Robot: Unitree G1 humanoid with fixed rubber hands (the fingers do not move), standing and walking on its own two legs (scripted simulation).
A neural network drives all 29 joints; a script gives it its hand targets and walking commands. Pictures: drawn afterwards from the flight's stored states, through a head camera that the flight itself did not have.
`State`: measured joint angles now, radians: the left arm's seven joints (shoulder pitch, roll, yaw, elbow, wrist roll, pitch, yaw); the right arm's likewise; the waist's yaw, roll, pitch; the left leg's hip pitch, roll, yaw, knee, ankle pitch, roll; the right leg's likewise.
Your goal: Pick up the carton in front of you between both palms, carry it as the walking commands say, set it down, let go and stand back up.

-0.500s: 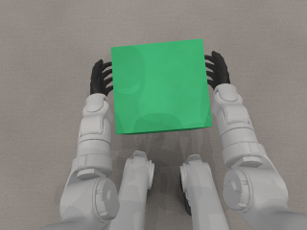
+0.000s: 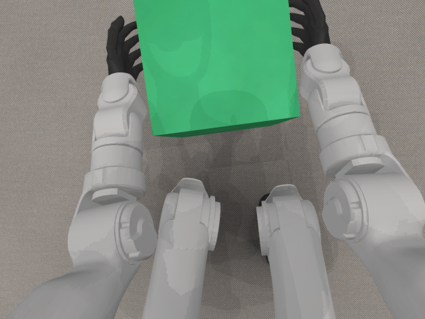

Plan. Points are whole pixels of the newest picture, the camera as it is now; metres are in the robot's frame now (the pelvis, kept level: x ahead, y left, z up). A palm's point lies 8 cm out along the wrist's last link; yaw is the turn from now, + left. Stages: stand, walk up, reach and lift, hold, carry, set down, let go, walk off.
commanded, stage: set down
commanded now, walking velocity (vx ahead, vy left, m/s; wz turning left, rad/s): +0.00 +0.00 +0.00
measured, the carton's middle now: (219, 76) +0.50 +0.04 -0.22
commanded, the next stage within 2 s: none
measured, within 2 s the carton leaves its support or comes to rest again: rests again in 1.24 s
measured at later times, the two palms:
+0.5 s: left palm (135, 79) +0.49 +0.19 -0.19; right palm (305, 55) +0.53 -0.10 -0.19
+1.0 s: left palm (138, 80) +0.49 +0.19 -0.21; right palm (306, 56) +0.54 -0.11 -0.21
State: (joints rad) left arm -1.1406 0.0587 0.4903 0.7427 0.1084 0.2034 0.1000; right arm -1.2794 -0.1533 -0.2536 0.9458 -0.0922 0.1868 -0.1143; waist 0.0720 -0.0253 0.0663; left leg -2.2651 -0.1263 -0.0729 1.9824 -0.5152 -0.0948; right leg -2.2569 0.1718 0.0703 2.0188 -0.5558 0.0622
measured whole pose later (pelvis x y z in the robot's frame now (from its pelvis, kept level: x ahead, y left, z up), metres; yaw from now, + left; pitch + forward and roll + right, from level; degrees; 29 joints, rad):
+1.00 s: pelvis +0.00 +0.00 -0.04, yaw +0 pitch +37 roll +2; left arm -1.26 0.14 0.47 0.97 0.11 0.12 0.04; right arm -1.41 -0.24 -0.20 1.18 -0.06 0.11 -0.07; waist 0.08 -0.03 0.27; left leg -2.26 -0.08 -0.04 2.17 -0.57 -0.08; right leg -2.26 0.13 0.03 2.21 -0.60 0.02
